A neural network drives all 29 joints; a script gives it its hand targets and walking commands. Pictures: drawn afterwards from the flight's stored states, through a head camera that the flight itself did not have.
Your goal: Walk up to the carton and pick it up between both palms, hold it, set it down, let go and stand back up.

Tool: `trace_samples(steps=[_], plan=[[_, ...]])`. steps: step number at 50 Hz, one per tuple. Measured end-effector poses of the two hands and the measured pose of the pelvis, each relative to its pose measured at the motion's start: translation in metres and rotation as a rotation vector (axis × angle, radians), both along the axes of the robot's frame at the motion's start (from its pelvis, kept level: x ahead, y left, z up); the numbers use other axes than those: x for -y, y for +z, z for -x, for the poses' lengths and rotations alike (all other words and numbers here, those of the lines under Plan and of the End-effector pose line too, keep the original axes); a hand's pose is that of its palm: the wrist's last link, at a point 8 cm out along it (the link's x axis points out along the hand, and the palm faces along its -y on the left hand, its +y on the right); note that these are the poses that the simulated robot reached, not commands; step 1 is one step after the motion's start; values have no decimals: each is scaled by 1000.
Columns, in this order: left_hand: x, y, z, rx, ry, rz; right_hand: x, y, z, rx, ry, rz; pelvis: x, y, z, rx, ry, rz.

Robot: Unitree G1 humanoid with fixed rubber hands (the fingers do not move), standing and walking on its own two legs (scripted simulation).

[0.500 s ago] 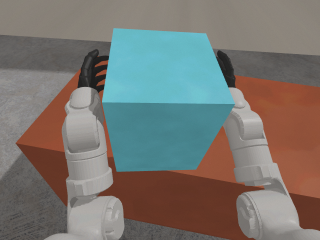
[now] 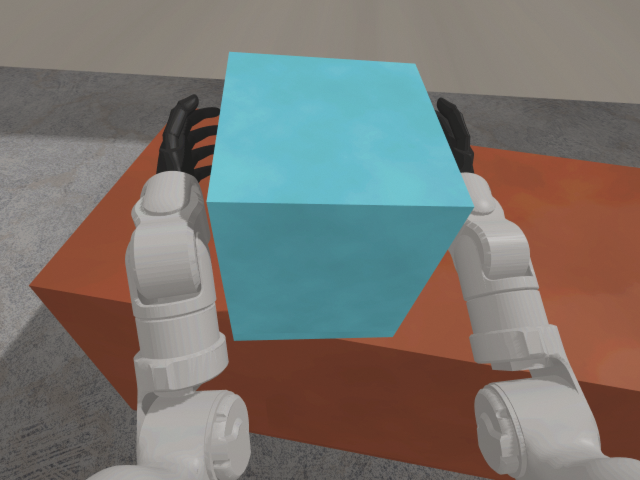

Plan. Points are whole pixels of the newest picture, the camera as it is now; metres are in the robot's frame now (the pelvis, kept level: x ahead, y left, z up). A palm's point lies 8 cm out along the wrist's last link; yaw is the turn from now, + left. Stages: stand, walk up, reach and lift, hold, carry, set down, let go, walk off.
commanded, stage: hold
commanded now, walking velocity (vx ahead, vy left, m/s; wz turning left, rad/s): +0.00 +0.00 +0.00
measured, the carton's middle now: (319, 209) +0.36 +0.00 +0.17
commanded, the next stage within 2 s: none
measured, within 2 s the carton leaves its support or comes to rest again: neither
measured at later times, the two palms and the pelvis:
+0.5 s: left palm (181, 175) +0.35 +0.15 +0.23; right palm (453, 173) +0.36 -0.15 +0.22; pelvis +0.00 +0.00 +0.00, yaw +0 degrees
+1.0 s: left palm (183, 175) +0.35 +0.15 +0.23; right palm (455, 173) +0.36 -0.15 +0.22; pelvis +0.00 +0.00 +0.00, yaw +0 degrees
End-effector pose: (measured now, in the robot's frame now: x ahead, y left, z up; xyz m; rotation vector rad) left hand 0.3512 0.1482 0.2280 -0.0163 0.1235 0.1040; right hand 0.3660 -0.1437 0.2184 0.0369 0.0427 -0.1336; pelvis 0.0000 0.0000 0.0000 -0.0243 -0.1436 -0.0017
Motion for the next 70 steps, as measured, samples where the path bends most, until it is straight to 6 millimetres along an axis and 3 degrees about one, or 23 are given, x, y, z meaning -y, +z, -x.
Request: trace_samples(steps=[59,70], plan=[[0,-3,0,-11,-8,6,0,-2,1,-15,-5,-2,4,0,4,-14,4,-5],[3,4,2,17,-14,4,3,3,4,11,-13,1,2,0,0,-4,2,-2]])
